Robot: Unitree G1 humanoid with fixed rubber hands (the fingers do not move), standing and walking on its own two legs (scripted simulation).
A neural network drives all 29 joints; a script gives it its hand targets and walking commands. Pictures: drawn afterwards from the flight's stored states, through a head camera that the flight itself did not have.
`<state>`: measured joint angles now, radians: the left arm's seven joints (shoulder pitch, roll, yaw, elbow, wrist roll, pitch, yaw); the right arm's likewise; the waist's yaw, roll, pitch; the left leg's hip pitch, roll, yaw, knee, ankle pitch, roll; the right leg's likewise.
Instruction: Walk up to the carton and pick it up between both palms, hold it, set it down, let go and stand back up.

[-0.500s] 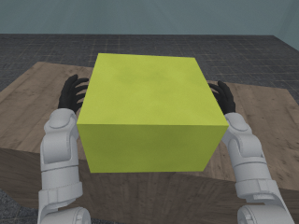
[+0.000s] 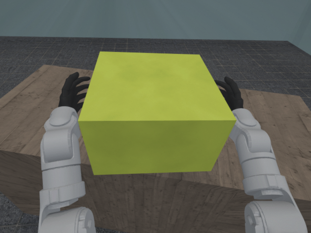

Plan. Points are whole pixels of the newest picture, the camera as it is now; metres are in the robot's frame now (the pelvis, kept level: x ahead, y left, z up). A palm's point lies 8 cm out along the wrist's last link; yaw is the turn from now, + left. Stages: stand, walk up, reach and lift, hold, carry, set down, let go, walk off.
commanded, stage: hold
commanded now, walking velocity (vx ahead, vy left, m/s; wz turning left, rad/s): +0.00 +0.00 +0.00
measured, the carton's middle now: (152, 108) +0.41 +0.01 +0.14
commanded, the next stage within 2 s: none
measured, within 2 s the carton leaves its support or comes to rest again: neither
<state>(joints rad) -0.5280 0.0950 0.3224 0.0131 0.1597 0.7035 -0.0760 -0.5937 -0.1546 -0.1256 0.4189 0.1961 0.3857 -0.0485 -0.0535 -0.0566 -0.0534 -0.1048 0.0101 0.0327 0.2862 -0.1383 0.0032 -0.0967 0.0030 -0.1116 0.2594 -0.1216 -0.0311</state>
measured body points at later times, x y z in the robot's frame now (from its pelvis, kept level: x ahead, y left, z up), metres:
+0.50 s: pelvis +0.00 +0.01 +0.00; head -0.04 +0.03 +0.45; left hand +0.36 +0.21 +0.20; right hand +0.37 -0.19 +0.19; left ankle +0.01 +0.11 -0.75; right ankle +0.02 -0.10 -0.75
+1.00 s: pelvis +0.00 +0.01 +0.00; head -0.04 +0.03 +0.45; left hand +0.37 +0.21 +0.20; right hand +0.38 -0.19 +0.19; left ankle +0.01 +0.11 -0.75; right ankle +0.02 -0.10 -0.75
